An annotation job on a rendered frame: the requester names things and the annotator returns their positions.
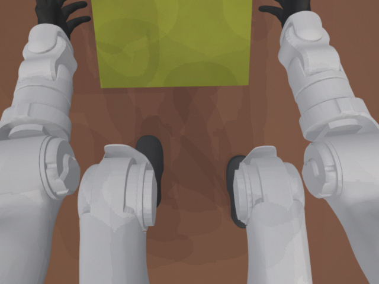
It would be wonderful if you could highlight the left robot forearm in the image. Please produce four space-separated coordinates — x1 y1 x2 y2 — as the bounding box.
0 24 78 143

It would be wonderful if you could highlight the right robot forearm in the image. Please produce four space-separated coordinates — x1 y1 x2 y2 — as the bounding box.
278 11 379 142

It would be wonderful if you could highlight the right robot upper arm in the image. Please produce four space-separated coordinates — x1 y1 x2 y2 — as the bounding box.
302 132 379 284

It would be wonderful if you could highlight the robot right thigh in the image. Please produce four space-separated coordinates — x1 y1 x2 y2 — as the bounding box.
233 157 313 284

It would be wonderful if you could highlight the right robot hand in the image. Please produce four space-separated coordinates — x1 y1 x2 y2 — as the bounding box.
259 0 311 29

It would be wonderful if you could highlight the left robot upper arm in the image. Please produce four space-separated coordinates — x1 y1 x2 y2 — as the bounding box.
0 135 81 284

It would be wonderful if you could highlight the left robot shin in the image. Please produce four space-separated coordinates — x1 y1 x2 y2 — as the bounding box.
78 144 153 219

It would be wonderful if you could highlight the carton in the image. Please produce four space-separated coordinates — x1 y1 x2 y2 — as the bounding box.
91 0 252 88

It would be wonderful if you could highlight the left robot hand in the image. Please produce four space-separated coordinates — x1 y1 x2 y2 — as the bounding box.
35 0 91 40

